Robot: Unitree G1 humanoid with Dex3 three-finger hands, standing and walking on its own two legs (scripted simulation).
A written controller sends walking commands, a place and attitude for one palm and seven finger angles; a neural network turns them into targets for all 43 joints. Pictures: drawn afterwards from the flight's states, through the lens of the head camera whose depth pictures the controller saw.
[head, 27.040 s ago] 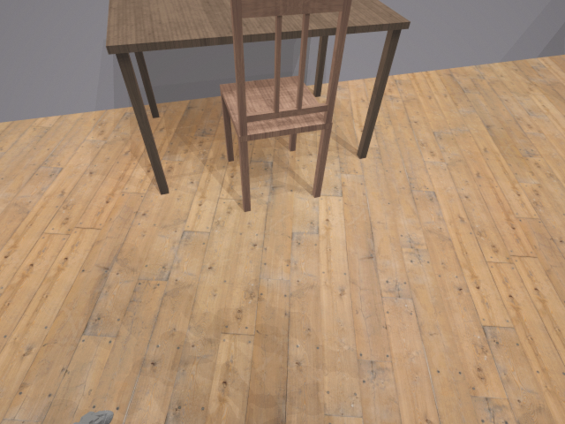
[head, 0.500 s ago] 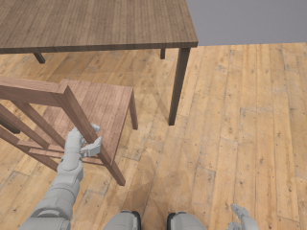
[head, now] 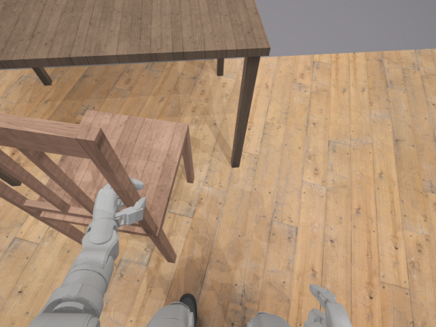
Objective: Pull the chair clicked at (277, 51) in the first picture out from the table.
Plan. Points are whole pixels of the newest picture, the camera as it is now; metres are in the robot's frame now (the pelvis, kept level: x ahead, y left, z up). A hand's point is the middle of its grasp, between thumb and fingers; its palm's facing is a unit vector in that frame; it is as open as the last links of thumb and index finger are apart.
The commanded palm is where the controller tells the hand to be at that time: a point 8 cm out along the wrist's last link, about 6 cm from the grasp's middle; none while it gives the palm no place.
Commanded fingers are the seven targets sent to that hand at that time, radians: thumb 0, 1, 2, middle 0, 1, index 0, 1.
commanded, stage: step backward, pulling the chair out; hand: left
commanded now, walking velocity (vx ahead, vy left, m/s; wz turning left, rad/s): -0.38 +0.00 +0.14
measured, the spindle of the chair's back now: (29, 181) +0.38 +0.44 -0.07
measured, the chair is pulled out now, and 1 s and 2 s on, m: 0.18 0.36 0.49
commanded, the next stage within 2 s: stop walking, hand still on the chair in 1.34 s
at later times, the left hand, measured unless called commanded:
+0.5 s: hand (138, 251) +0.24 +0.17 -0.07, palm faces +0.10 -0.93 -0.35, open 6.0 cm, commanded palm +0.21 +0.21 -0.06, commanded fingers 0.00 0.90 0.90 -0.50 -1.45 -0.50 -1.45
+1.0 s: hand (130, 321) +0.13 +0.16 -0.07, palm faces +0.00 -0.94 -0.33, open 6.3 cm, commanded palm +0.11 +0.21 -0.06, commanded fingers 0.00 0.90 0.90 -0.50 -1.45 -0.50 -1.45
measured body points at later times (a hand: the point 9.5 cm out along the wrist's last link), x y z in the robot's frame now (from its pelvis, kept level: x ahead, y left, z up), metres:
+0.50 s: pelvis -0.08 -0.03 +0.00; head -0.01 -0.04 +0.44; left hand +0.24 +0.22 -0.05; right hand +0.06 -0.29 -0.13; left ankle -0.05 +0.10 -0.74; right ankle -0.06 -0.14 -0.73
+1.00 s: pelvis -0.19 +0.00 +0.00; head -0.12 -0.02 +0.44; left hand +0.12 +0.21 -0.05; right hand -0.05 -0.24 -0.14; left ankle -0.24 +0.15 -0.74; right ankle -0.11 -0.09 -0.72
